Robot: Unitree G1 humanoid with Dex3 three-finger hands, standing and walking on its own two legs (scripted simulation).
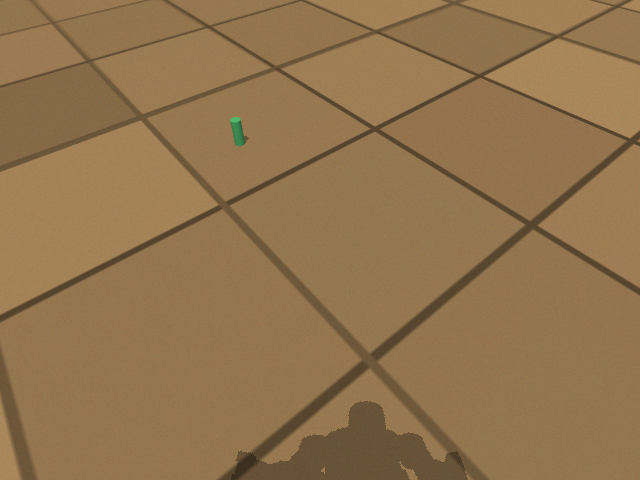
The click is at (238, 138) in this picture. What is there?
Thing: squat round
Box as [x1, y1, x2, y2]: [230, 117, 244, 145]
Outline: 233,117 230,119 235,144 242,145 244,143 240,119 238,117
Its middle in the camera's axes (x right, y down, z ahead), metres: -0.45 -0.59 +2.09
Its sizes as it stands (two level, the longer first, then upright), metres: 0.054 0.054 0.147
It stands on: the floor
